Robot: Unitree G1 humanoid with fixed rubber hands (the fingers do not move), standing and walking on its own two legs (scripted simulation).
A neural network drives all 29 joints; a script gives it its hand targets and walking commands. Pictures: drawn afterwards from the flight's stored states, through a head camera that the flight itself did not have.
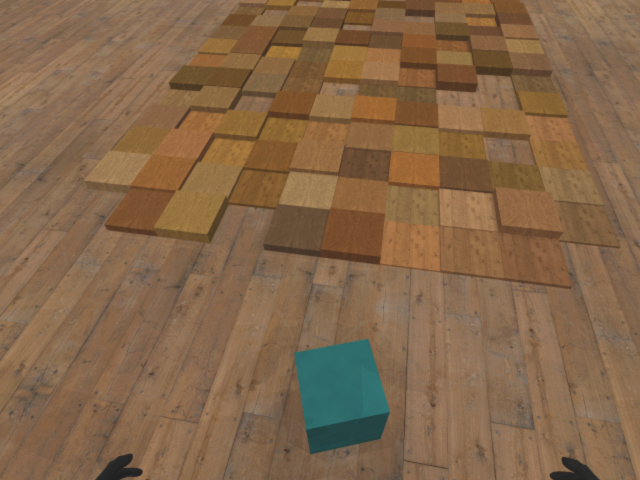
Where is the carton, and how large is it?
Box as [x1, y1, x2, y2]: [294, 339, 389, 453]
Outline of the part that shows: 368,339 294,353 310,453 380,438 389,410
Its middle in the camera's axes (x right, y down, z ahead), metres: +0.05 +0.45 +1.11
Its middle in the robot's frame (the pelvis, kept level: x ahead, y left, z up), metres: +0.44 +0.00 -0.66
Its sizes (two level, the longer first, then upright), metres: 0.210 0.200 0.250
